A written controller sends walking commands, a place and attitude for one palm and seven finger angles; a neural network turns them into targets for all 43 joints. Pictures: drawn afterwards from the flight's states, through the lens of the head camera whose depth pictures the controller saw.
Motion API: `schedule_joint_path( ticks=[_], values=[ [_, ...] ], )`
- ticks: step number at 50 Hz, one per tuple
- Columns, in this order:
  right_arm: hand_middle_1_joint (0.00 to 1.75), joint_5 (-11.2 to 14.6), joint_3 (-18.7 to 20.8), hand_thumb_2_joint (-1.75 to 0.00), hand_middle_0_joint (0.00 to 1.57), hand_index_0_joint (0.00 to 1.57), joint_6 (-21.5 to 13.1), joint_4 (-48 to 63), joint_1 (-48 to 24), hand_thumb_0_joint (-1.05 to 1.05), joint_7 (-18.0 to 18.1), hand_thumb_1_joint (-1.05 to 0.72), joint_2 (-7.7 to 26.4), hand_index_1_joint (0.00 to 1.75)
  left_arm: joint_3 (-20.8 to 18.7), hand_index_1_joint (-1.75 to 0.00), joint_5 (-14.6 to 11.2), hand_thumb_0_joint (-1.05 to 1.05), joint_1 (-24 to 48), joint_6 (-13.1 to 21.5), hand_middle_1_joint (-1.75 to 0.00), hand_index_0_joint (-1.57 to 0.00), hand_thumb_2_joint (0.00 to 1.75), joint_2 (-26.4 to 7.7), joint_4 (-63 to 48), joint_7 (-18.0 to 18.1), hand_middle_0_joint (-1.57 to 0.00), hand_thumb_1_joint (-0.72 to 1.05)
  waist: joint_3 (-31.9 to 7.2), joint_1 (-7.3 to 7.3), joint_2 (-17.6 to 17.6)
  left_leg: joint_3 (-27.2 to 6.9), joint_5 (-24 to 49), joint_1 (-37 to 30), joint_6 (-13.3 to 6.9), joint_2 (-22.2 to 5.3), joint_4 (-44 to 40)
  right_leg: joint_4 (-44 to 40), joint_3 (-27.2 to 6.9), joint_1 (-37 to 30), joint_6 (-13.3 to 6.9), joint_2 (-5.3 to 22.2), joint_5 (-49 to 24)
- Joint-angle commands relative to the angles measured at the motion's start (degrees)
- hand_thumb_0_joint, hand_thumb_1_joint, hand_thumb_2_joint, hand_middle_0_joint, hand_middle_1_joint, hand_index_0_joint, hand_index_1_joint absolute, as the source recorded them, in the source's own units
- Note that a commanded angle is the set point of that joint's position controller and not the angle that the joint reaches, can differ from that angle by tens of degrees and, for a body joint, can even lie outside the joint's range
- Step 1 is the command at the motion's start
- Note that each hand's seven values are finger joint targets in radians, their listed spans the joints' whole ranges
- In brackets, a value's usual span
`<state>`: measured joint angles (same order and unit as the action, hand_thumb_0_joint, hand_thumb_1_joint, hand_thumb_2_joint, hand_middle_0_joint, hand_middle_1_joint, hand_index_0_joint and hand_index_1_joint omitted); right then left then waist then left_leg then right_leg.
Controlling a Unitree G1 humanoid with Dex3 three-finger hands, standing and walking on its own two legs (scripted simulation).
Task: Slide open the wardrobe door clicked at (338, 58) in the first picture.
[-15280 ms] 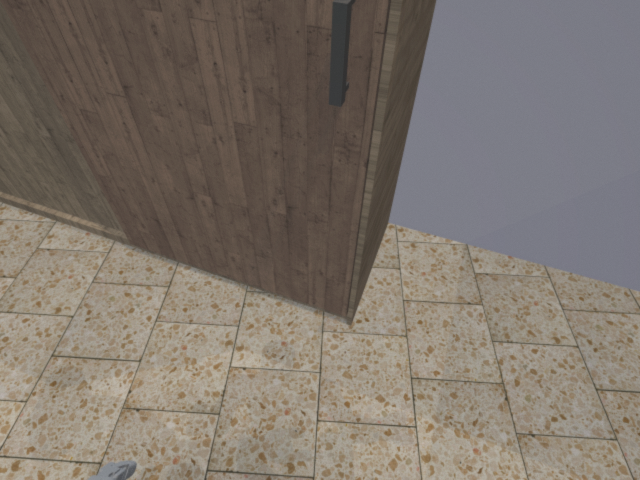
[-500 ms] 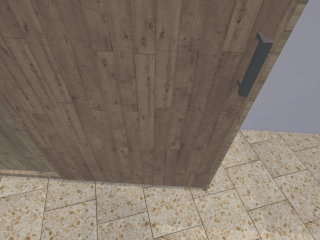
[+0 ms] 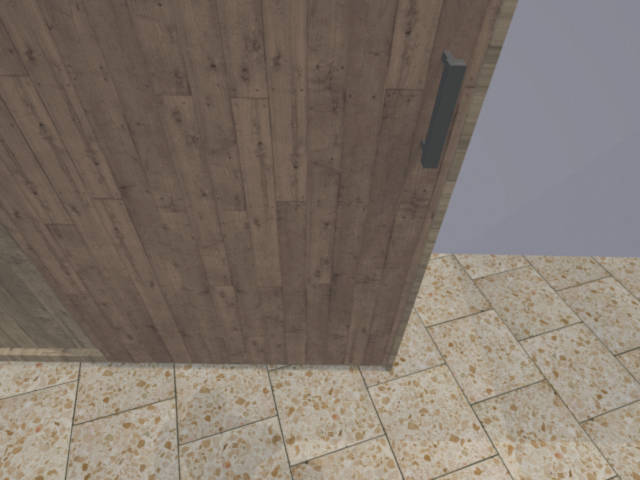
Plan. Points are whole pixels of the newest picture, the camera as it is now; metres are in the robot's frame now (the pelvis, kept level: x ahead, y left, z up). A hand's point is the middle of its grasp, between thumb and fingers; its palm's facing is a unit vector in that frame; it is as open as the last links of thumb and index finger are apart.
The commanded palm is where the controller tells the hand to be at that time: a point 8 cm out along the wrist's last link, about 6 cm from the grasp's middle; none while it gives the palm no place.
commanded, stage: look again from close up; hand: right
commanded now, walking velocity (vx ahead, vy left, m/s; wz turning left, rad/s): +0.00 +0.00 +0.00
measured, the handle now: (438, 111) +0.61 -0.15 +0.19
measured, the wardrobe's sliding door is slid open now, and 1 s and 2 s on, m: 0.00 0.00 0.00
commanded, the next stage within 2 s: shuffle to correct the standing spot in 1.06 s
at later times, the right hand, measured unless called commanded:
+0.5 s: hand out of the picture +0.01 -0.15 -0.18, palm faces +0.02 +0.99 -0.16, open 7.3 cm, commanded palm none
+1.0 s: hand out of the picture +0.04 -0.16 -0.17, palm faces +0.02 +0.98 -0.18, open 7.3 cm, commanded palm none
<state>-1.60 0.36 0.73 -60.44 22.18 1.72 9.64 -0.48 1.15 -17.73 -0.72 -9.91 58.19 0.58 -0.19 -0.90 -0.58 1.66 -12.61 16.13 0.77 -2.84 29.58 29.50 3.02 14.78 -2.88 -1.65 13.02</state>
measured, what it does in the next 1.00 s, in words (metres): stands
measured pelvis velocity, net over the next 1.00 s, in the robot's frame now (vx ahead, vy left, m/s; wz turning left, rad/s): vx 0.03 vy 0.01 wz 0.01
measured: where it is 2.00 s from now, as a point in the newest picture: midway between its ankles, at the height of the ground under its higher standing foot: outside the picture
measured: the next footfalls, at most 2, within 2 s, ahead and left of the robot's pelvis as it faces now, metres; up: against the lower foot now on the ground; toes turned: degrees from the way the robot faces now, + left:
left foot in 1.90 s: +0.28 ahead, +0.09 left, +0.00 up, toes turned +6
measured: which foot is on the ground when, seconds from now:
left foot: down 0.00-1.00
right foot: down 0.00-1.00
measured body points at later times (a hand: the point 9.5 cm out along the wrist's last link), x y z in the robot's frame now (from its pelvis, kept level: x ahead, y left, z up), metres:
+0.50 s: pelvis +0.01 +0.01 +0.00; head +0.01 +0.00 +0.45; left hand +0.00 +0.22 -0.15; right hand +0.01 -0.21 -0.16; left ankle +0.05 +0.14 -0.73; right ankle +0.04 -0.09 -0.73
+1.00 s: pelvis +0.03 +0.01 +0.01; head +0.04 +0.00 +0.45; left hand +0.04 +0.23 -0.15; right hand +0.04 -0.21 -0.16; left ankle +0.05 +0.14 -0.73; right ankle +0.04 -0.09 -0.73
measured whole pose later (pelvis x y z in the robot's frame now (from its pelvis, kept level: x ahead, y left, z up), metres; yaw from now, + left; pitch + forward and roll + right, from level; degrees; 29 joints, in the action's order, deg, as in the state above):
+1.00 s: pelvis +0.03 +0.01 +0.01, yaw +1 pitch -1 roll +0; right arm -0.7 -0.3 -0.5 -61.0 17.7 2.2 8.4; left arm 0.0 0.5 -15.7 1.0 -8.5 63.1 1.2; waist 1.5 -0.2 0.8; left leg 0.2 -12.1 13.1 1.1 -1.5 26.3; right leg 26.4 3.4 11.5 -2.1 -1.0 14.0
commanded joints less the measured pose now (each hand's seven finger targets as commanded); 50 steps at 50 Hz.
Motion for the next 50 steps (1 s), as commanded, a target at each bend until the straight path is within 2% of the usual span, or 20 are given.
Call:
schedule_joint_path(
  ticks=[1,4,9,12,14,15,18,24,28,33,37,50],
  values=[
    [0.3,0.01,0.81,-0.9,0.2,0.2,-1.33,2.4,2.5,0.0,0.04,-0.9,4.28,0.3,-1.54,-0.3,0.12,0.0,-1.82,1.34,-0.3,-0.2,0.9,-6.59,-3.11,0.61,-0.2,0.9,5.98,1.01,2.49,-5.43,-13.49,1.78,-2.5,-1.84,-7.34,-11.6,-9.65,7.2,-0.26,6.71,18.17],
    [0.3,0.24,0.86,-0.9,0.2,0.2,-1.57,2.63,1.77,0.0,0.05,-0.9,4.4,0.3,-1.33,-0.3,0.09,0.0,-3.03,1.49,-0.3,-0.2,0.9,-5.92,-2.12,0.64,-0.2,0.9,5.88,1.56,2.8,-6.83,-14.37,3.82,-2.83,-2.29,-8.32,-10.31,-8.97,5.47,0.07,6.5,15.74],
    [0.3,0.32,0.84,-0.9,0.2,0.2,-1.81,2.21,2.09,0.0,0.12,-0.9,4.32,0.3,-1.06,-0.3,-0.05,0.0,-3.48,1.77,-0.3,-0.2,0.9,-5.03,-0.9,0.62,-0.2,0.9,5.76,1.37,3.08,-7.85,-13.97,3.48,-3.01,-2.73,-9.05,-9.48,-8.34,5.56,0.35,6.13,13.63],
    [0.3,0.39,0.76,-0.9,0.2,0.2,-1.87,2.17,1.88,0.0,0.21,-0.9,4.14,0.3,-0.85,-0.3,-0.13,0.0,-3.94,1.97,-0.3,-0.2,0.9,-4.7,-0.27,0.64,-0.2,0.9,5.74,1.43,1.71,-7.47,-12.21,3.1,-2.96,-2.66,-8.66,-9.89,-8.43,5.48,0.51,6.45,12.72],
    [0.3,0.37,0.72,-0.9,0.2,0.2,-1.7,2.05,2.07,0.0,0.22,-0.9,3.97,0.3,-0.81,-0.3,-0.08,0.0,-3.94,2.05,-0.3,-0.2,0.9,-4.64,0.08,0.68,-0.2,0.9,6.35,1.05,-0.63,-6.6,-10.78,1.8,-2.74,-2.17,-7.67,-11.59,-9.38,7.34,0.48,6.98,15.05],
    [0.3,0.31,0.77,-0.9,0.2,0.2,-1.68,1.88,2.46,0.0,0.21,-0.9,3.76,0.3,-0.79,-0.3,-0.06,0.0,-3.77,2.06,-0.3,-0.2,0.9,-4.62,0.15,0.7,-0.2,0.9,5.94,0.85,-0.3,-6.37,-10.07,0.87,-2.65,-2.06,-7.29,-11.88,-9.54,7.93,0.44,7.08,15.54],
    [0.3,0.36,0.58,-0.9,0.2,0.2,-1.91,1.74,2.39,0.0,0.31,-0.9,3.2,0.3,-0.65,-0.3,-0.18,0.0,-3.92,2.26,-0.3,-0.2,0.9,-4.13,0.48,0.77,-0.2,0.9,5.62,0.76,1.07,-6.81,-6.96,-0.06,-2.82,-2.4,-7.4,-11.01,-8.88,7.21,0.58,6.87,11.88],
    [0.3,0.56,0.49,-0.9,0.2,0.2,-2.06,1.86,1.21,0.0,0.45,-0.9,3.01,0.3,-0.51,-0.3,-0.3,0.0,-4.31,2.45,-0.3,-0.2,0.9,-3.39,1.28,0.83,-0.2,0.9,5.22,0.83,0.72,-6.37,-3.45,-1.04,-2.72,-2.63,-7.39,-10.43,-8.02,5.58,0.98,6.82,7.97],
    [0.3,0.65,0.46,-0.9,0.2,0.2,-2.22,1.64,0.83,0.0,0.55,-0.9,3.05,0.3,-0.43,-0.3,-0.42,0.0,-4.12,2.68,-0.3,-0.2,0.9,-3.18,1.72,0.91,-0.2,0.9,3.92,0.85,0.03,-6.13,1.05,-2.55,-2.71,-2.78,-6.97,-9.82,-7.36,3.76,0.99,7.03,3.34],
    [0.3,0.69,0.42,-0.9,0.2,0.2,-2.38,1.59,0.29,0.0,0.64,-0.9,3.15,0.3,-0.4,-0.3,-0.54,0.0,-3.82,2.83,-0.3,-0.2,0.9,-3.25,2.22,0.99,-0.2,0.9,2.06,1.06,1.51,-6.18,4.6,-3.43,-2.55,-2.96,-6.56,-8.51,-6.31,0.95,1.14,7.06,-2.05],
    [0.3,0.69,0.34,-0.9,0.2,0.2,-2.27,1.47,-0.27,0.0,0.69,-0.9,3.36,0.3,-0.39,-0.3,-0.56,0.0,-2.92,2.68,-0.3,-0.2,0.9,-3.35,2.66,1.01,-0.2,0.9,3.85,0.93,1.4,-6.07,4.24,-2.87,-2.43,-2.84,-6.86,-8.84,-6.27,0.93,1.26,7.13,-2.24],
    [0.3,0.69,0.36,-0.9,0.2,0.2,-2.22,0.78,-0.58,0.0,0.57,-0.9,3.71,0.3,-0.42,-0.3,-0.53,0.0,-1.56,2.7,-0.3,-0.2,0.9,-3.98,3.11,1.04,-0.2,0.9,3.46,0.86,0.99,-5.71,4.27,-3.97,-2.29,-2.95,-7.79,-10.04,-6.29,-0.86,1.27,7.32,-2.59]
  ],
)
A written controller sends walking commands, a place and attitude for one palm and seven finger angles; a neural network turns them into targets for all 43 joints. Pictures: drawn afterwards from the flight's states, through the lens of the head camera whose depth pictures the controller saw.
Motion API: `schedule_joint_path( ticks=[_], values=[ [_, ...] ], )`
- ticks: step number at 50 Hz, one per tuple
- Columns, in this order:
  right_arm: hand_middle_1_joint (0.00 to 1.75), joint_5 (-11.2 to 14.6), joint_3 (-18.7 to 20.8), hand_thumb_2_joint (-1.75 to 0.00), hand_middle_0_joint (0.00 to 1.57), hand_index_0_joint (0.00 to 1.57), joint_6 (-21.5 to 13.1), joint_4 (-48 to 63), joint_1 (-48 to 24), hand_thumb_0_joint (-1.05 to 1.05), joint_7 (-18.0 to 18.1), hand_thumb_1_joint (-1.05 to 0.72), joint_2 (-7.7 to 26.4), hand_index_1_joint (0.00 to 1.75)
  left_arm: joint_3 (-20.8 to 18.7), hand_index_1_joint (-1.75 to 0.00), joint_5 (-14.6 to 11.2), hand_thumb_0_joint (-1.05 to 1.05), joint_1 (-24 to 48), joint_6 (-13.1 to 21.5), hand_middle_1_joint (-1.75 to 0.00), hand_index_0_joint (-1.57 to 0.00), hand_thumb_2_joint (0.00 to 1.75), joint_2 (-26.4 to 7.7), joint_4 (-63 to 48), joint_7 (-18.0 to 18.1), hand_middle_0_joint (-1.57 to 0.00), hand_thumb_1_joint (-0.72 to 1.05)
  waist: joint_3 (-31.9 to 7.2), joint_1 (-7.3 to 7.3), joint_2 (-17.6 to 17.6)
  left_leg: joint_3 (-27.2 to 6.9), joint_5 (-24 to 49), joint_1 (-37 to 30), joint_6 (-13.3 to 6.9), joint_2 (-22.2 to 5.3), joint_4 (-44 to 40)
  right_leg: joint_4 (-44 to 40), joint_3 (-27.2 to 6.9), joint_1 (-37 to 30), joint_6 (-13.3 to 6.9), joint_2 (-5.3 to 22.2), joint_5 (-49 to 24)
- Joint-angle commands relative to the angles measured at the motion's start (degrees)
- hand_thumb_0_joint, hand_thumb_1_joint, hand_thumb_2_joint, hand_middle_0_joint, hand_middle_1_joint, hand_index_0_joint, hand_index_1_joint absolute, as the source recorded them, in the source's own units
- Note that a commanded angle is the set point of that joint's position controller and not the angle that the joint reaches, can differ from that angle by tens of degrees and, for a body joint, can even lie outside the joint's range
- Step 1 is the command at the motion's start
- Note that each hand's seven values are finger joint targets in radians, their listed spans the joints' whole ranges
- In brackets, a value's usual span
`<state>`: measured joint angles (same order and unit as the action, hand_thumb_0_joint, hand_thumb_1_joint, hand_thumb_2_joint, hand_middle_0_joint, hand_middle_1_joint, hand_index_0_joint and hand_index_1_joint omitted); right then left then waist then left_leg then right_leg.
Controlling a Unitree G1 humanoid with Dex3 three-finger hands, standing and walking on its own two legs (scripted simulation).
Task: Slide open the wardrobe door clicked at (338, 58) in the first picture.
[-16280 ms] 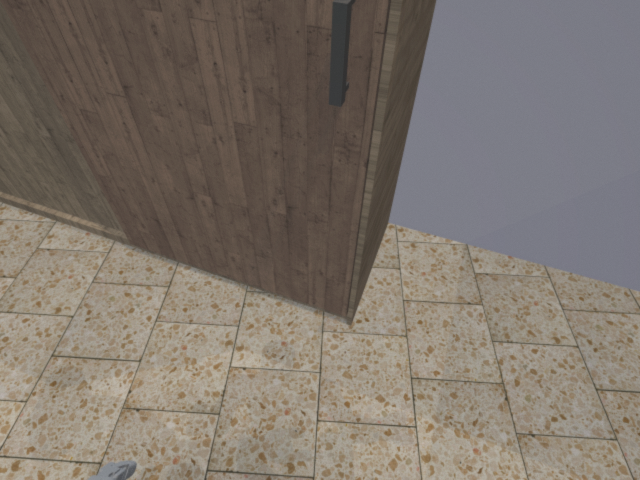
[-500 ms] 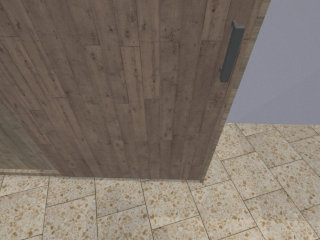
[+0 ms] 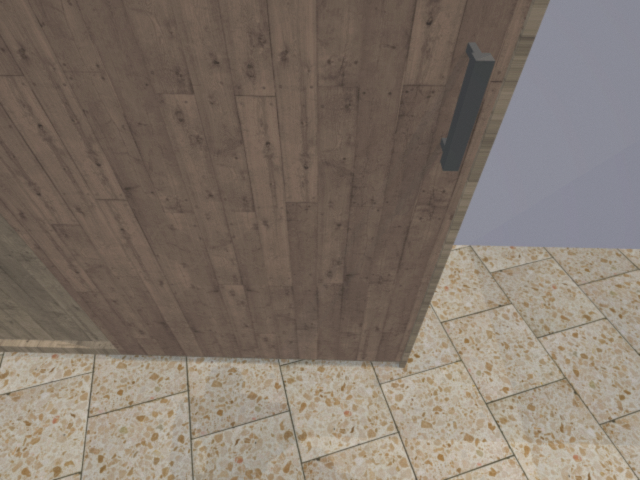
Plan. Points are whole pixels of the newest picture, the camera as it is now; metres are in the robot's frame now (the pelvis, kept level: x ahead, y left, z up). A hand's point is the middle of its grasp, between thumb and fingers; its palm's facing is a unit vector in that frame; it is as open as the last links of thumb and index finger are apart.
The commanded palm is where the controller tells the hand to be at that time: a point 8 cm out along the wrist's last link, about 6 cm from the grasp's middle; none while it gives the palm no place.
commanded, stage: look again from close up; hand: right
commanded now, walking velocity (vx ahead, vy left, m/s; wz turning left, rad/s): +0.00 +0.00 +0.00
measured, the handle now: (460, 109) +0.57 -0.17 +0.19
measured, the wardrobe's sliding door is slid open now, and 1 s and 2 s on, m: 0.00 0.00 0.00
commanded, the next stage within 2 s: shuffle to correct the standing spot in 0.06 s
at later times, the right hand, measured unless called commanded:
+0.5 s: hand out of the picture -0.01 -0.17 -0.19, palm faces +0.10 +0.98 -0.15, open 7.3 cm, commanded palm none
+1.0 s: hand (462, 431) +0.24 -0.20 -0.17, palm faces +0.03 +0.97 -0.24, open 7.3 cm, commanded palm none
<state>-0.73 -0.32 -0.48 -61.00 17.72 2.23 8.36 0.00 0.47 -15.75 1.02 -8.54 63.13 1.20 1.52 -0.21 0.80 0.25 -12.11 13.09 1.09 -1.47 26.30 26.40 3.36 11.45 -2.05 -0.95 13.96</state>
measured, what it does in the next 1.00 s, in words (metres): walks ahead: left foot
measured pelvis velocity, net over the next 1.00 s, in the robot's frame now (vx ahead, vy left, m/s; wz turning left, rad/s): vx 0.14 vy -0.02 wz -0.03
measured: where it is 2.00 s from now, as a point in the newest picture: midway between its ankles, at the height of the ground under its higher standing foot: outside the picture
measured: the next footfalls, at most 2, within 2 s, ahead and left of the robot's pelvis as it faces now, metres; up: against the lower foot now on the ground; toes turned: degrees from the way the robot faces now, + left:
left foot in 0.90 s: +0.25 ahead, +0.08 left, +0.00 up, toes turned +5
right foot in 1.26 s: +0.15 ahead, -0.17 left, +0.00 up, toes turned -5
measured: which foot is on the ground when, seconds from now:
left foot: down 0.00-0.54, up 0.56-0.88, down 0.90-1.00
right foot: down 0.00-0.92, up 0.94-1.00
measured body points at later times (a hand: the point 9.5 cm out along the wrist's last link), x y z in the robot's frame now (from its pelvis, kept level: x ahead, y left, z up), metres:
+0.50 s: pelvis +0.04 -0.01 -0.01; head +0.05 -0.03 +0.44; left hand +0.02 +0.21 -0.16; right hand -0.01 -0.23 -0.17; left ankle +0.02 +0.13 -0.74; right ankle +0.00 -0.09 -0.74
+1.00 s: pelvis +0.14 -0.02 -0.01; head +0.19 -0.01 +0.43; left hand +0.07 +0.19 -0.17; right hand +0.24 -0.26 -0.16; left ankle +0.21 +0.08 -0.74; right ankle +0.02 -0.11 -0.67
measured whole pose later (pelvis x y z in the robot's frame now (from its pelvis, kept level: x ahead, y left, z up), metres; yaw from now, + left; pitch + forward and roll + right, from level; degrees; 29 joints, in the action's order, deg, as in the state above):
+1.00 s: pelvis +0.14 -0.02 -0.01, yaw -2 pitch -1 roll -1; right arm -1.1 2.3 -1.4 -54.4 6.5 2.7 9.8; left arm -2.4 -0.3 -21.2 -0.9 -6.5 63.1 2.4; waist 7.5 1.6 -0.1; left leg 6.7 -12.2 21.6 -3.3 -2.2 34.6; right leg 59.7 0.8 15.6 -0.8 -3.8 31.9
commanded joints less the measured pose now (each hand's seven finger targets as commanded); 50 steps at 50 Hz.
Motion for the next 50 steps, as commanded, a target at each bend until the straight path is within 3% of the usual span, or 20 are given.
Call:
schedule_joint_path(
  ticks=[1,8,15,22,24,25,26,27,28,29,31,34,37,41,44,45,46,47,48,50],
  values=[
    [0.3,-0.26,1.04,-0.9,0.2,0.2,-1.05,1.34,3.79,0.0,0.11,-0.9,5.16,0.3,-0.91,-0.3,0.11,0.0,-3.62,1.02,-0.3,-0.2,0.9,-5.6,-1.75,0.41,-0.2,0.9,1.31,0.17,-0.29,-4.3,4.76,-1.54,-2.62,-4.25,-4.33,-6.77,-6.87,2.2,0.38,6.68,-4.81],
    [0.3,-0.21,0.9,-0.9,0.2,0.2,-0.88,0.99,3.73,0.0,0.05,-0.9,4.88,0.3,-0.87,-0.3,0.12,0.0,-3.09,0.89,-0.3,-0.2,0.9,-5.68,-1.5,0.43,-0.2,0.9,2.84,0.15,-0.86,-4.03,3.05,-0.67,-2.4,-4.17,-4.89,-7.92,-6.86,2.38,0.52,6.86,-2.5],
    [0.3,-0.95,2.02,-0.9,0.2,0.2,-0.28,1.27,5.9,0.0,-0.7,-0.9,5.16,0.3,-1.28,-0.3,0.88,0.0,-4.82,-0.26,-0.3,-0.2,0.9,-5.92,-2.01,-0.23,-0.2,0.9,6.73,-0.62,0.13,-5.63,-17.38,2.68,-4.13,-3.93,-5.21,-7.81,-7.16,7.77,-0.64,5.55,18.13],
    [0.3,-0.53,4.05,-0.9,0.2,0.2,-0.95,1.03,10.69,0.0,-0.42,-0.9,7.58,0.3,-0.95,-0.3,0.89,0.0,-5.54,0.45,-0.3,-0.2,0.9,-3.02,-3.81,-0.51,-0.2,0.9,6.58,-1.44,9.61,-16.94,-20.6,-1.18,-9.66,-12.6,-11.82,7.61,0.34,12.23,0.4,1.2,8.24],
    [0.3,-0.56,4.22,-0.9,0.2,0.2,-1.08,1.59,8.96,0.0,-0.43,-0.9,7.24,0.3,-0.73,-0.3,0.69,0.0,-7.75,1.13,-0.3,-0.2,0.9,-2.63,-3.5,-0.56,-0.2,0.9,5.4,-0.01,6.9,-12.84,-14.33,1.26,-9.34,-11.18,-7.89,2.02,-0.09,6.32,0.25,1.8,6.29],
    [0.3,-0.56,3.97,-0.9,0.2,0.2,-0.96,2.06,7.44,0.0,-0.59,-0.9,5.91,0.3,-0.7,-0.3,0.58,0.0,-10.31,1.56,-0.3,-0.2,0.9,-2.99,-2.35,-0.48,-0.2,0.9,5.0,1.19,3.09,-8.11,-10.82,4.21,-7.95,-7.95,-2.96,-2.09,-1.51,1.1,-0.08,2.59,3.86],
    [0.3,-0.71,3.44,-0.9,0.2,0.2,-0.93,2.69,6.27,0.0,-0.81,-0.9,3.88,0.3,-1.1,-0.3,0.59,0.0,-13.8,2.06,-0.3,-0.2,0.9,-5.06,-0.92,-0.21,-0.2,0.9,3.94,2.36,-5.66,-1.96,-7.31,8.86,-5.77,-2.89,5.85,-5.07,-7.87,-5.26,-2.05,7.41,-2.56],
    [0.3,-0.86,2.84,-0.9,0.2,0.2,-1.09,3.6,3.98,0.0,-0.87,-0.9,1.72,0.3,-1.78,-0.3,0.88,0.0,-19.25,2.24,-0.3,-0.2,0.9,-7.95,0.79,0.36,-0.2,0.9,3.66,4.35,-15.99,5.58,-11.25,18.19,-3.31,1.29,19.12,-9.41,-18.43,-12.81,-5.39,15.78,-13.42],
    [0.3,-1.12,2.57,-0.9,0.2,0.2,-1.39,4.94,0.57,0.0,-0.59,-0.9,2.1,0.3,-1.41,-0.3,1.17,0.0,-22.23,1.98,-0.3,-0.2,0.9,-7.52,1.95,1.01,-0.2,0.9,6.0,5.45,-16.36,4.61,-19.87,26.51,-2.82,1.28,28.87,-10.99,-22.67,-16.8,-8.55,19.62,-25.03],
    [0.3,-1.03,2.88,-0.9,0.2,0.2,-1.69,5.17,-0.16,0.0,-0.61,-0.9,2.65,0.3,-0.79,-0.3,1.21,0.0,-22.22,2.24,-0.3,-0.2,0.9,-6.35,1.9,1.3,-0.2,0.9,5.79,4.85,-11.58,2.42,-19.15,28.6,-3.04,-0.82,34.13,-9.15,-22.07,-17.65,-11.12,20.6,-33.89],
    [0.3,-0.82,2.88,-0.9,0.2,0.2,-2.08,4.82,-1.87,0.0,-1.33,-0.9,1.74,0.3,-0.49,-0.3,1.17,0.0,-18.78,2.81,-0.3,-0.2,0.9,-5.27,0.45,1.26,-0.2,0.9,6.65,3.37,-2.95,2.34,-17.02,27.75,-3.24,-3.04,35.79,-8.2,-17.81,-14.43,-12.93,19.7,-38.24],
    [0.3,-0.76,2.6,-0.9,0.2,0.2,-1.28,4.99,-3.15,0.0,-2.1,-0.9,-0.32,0.3,-0.37,-0.3,1.16,0.0,-17.98,3.42,-0.3,-0.2,0.9,-4.85,0.61,1.5,-0.2,0.9,5.14,2.36,-4.96,4.3,-10.87,25.48,-2.45,-2.64,34.64,-10.25,-11.07,-13.68,-10.1,14.86,-38.32],
    [0.3,-0.49,2.28,-0.9,0.2,0.2,-0.55,5.46,-4.75,0.0,-1.57,-0.9,-0.86,0.3,0.25,-0.3,1.07,0.0,-16.57,3.39,-0.3,-0.2,0.9,-3.53,0.66,2.2,-0.2,0.9,4.11,1.09,-6.41,4.75,-5.25,19.97,-1.96,-1.52,25.42,-7.49,-6.1,-12.08,-6.18,12.13,-56.34],
    [0.3,-0.46,3.0,-0.9,0.2,0.2,-0.19,5.26,-2.53,0.0,-0.55,-0.9,3.54,0.3,-1.56,-0.3,0.24,0.0,-13.05,2.11,-0.3,-0.2,0.9,-6.83,-0.28,2.58,-0.2,0.9,1.4,-1.37,-8.07,7.15,0.88,8.23,-2.49,1.71,10.02,-0.37,-5.06,-11.87,-2.07,11.38,-66.35],
    [0.3,-0.7,4.02,-0.9,0.2,0.2,-0.33,4.15,3.65,0.0,0.09,-0.9,6.29,0.3,-3.14,-0.3,-0.58,0.0,-12.0,0.61,-0.3,-0.2,0.9,-6.44,-1.52,2.32,-0.2,0.9,-1.35,-4.43,-4.65,5.67,17.04,-3.05,-3.76,-0.34,1.28,9.75,-5.73,-7.71,0.18,9.96,-54.19],
    [0.3,-0.99,4.73,-0.9,0.2,0.2,-0.75,3.86,5.25,0.0,0.58,-0.9,9.35,0.3,-3.34,-0.3,-0.86,0.0,-13.82,0.21,-0.3,-0.2,0.9,-4.69,-1.84,2.02,-0.2,0.9,-5.07,-4.32,3.36,-2.24,40.61,-11.61,-7.5,-8.86,3.97,21.16,-3.93,0.59,1.46,5.84,-36.76],
    [0.3,-0.85,5.47,-0.9,0.2,0.2,-1.11,3.35,8.01,0.0,0.82,-0.9,12.04,0.3,-3.42,-0.3,-1.0,0.0,-15.0,0.1,-0.3,-0.2,0.9,-2.8,-2.48,1.65,-0.2,0.9,-10.38,-4.46,9.86,-15.57,70.9,-20.34,-16.06,-22.73,5.56,36.77,-0.73,10.98,3.02,-3.49,12.52],
    [0.3,-0.51,5.34,-0.9,0.2,0.2,-1.2,3.91,7.31,0.0,0.93,-0.9,12.17,0.3,-3.76,-0.3,-1.06,0.0,-13.92,-0.11,-0.3,-0.2,0.9,-2.89,-3.13,1.94,-0.2,0.9,-11.72,-3.69,9.36,-15.42,69.85,-15.88,-19.92,-27.47,2.0,43.4,-5.81,10.41,1.7,-3.16,24.17],
    [0.3,-0.36,5.0,-0.9,0.2,0.2,-0.81,4.85,2.7,0.0,1.11,-0.9,10.58,0.3,-3.67,-0.3,-0.82,0.0,-10.57,-1.1,-0.3,-0.2,0.9,-1.61,-3.3,1.75,-0.2,0.9,-7.94,-2.84,9.2,-14.22,57.88,-8.87,-19.97,-25.16,-0.43,45.98,-7.44,10.72,1.73,-0.86,23.04],
    [0.3,-0.44,4.45,-0.9,0.2,0.2,0.02,7.16,-4.0,0.0,1.22,-0.9,8.62,0.3,-3.62,-0.3,-0.24,0.0,-8.27,-2.62,-0.3,-0.2,0.9,-1.0,-3.48,1.14,-0.2,0.9,-2.55,-0.22,6.98,-8.47,41.61,1.48,-16.26,-20.01,-3.4,46.3,-6.61,11.53,2.67,1.09,18.37]
  ],
)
